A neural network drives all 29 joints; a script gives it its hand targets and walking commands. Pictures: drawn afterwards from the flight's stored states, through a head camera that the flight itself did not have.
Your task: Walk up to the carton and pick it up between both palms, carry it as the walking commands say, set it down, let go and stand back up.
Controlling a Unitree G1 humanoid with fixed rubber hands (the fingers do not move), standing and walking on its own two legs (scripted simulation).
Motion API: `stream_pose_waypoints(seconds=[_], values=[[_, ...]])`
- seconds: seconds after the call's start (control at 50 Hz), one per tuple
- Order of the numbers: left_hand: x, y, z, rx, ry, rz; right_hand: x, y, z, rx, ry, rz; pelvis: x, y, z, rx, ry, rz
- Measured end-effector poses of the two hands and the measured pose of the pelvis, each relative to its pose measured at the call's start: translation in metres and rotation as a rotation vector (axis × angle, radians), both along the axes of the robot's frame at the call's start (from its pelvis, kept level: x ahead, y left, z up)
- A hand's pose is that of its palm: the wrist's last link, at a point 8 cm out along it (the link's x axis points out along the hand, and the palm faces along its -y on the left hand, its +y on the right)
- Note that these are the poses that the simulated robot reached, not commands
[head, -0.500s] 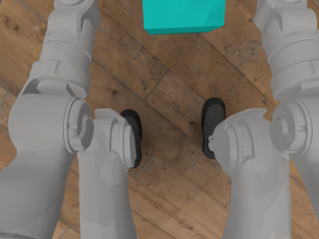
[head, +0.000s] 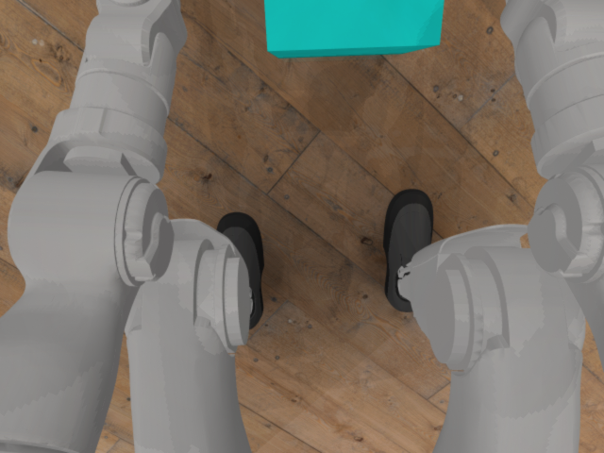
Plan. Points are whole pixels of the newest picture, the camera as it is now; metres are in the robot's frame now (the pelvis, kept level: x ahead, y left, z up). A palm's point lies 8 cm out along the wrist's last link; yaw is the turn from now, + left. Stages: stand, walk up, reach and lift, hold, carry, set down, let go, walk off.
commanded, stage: reach and lift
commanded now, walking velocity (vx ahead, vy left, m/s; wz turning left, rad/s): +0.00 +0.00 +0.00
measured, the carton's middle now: out of the picture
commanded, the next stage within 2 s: none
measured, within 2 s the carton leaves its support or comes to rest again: leaves its support in 1.40 s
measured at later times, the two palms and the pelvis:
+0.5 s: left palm out of the picture +0.55 +0.13 -0.22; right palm out of the picture +0.55 -0.14 -0.22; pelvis +0.00 +0.00 +0.00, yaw +0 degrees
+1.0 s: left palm out of the picture +0.55 +0.13 -0.22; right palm out of the picture +0.55 -0.14 -0.22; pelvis +0.00 +0.00 -0.01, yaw +0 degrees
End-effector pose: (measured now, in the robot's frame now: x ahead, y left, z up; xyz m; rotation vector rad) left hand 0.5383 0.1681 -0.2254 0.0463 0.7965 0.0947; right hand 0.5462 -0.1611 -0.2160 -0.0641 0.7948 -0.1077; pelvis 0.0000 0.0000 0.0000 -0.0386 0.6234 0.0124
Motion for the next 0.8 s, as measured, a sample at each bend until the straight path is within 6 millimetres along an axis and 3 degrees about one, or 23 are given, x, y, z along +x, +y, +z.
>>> stream_pose_waypoints(seconds=[0.26,0.44,0.8], values=[[0.0,-0.005,0.0,-0.019,0.0,-0.033,0.0,0.004,-0.001,0.016,0.008,0.036,0.0,0.0,0.0,0.0,-0.001,0.0],[0.008,-0.039,0.006,-0.085,-0.021,-0.109,0.001,0.018,-0.001,0.065,0.02,0.065,0.0,0.0,0.0,0.0,-0.001,0.0],[0.01,-0.038,0.007,-0.061,-0.008,-0.135,0.002,0.019,0.0,0.071,0.039,0.058,0.0,0.001,-0.005,-0.001,-0.014,0.002]])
